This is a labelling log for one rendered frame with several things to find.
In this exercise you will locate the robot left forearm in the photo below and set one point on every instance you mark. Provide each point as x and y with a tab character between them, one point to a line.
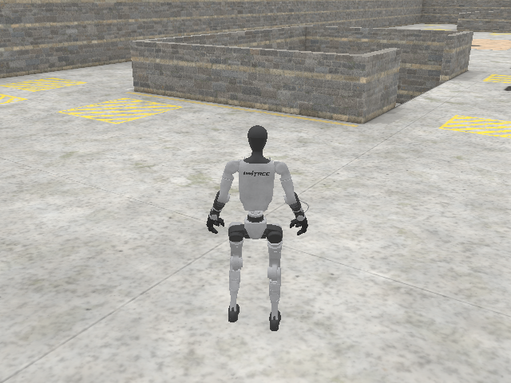
216	208

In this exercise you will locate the robot head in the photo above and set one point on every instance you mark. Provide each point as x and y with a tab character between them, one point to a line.
257	138

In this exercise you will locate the left robot upper arm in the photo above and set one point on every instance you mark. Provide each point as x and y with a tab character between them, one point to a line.
227	178

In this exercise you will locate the robot right forearm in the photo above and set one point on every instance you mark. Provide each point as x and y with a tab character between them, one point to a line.
297	209

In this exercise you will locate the robot right thigh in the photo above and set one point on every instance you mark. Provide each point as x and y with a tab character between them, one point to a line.
274	243

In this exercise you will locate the right robot hand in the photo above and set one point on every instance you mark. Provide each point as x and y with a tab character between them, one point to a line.
299	224

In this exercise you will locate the left robot hand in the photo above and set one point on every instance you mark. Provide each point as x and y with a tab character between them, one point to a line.
217	222

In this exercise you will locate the right robot upper arm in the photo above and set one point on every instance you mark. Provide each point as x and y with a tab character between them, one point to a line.
286	181

